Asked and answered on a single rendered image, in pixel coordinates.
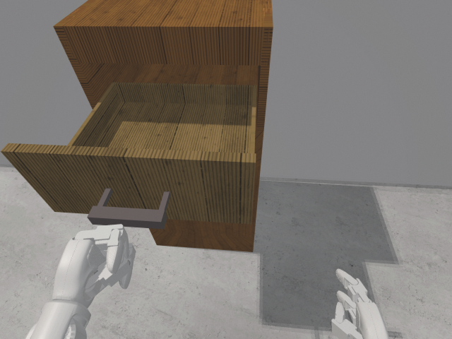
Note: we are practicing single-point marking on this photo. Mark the cabinet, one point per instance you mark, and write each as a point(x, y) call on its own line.
point(220, 42)

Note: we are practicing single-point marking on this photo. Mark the left robot hand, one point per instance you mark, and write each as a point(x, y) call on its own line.
point(106, 249)

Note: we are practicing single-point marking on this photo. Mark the right robot hand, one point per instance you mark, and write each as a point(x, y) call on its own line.
point(366, 319)

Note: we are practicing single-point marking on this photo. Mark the handle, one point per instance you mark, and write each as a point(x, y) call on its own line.
point(129, 217)

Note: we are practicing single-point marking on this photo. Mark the drawer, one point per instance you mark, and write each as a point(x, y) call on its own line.
point(196, 141)

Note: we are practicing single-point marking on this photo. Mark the robot left forearm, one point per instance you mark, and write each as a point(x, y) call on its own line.
point(61, 319)

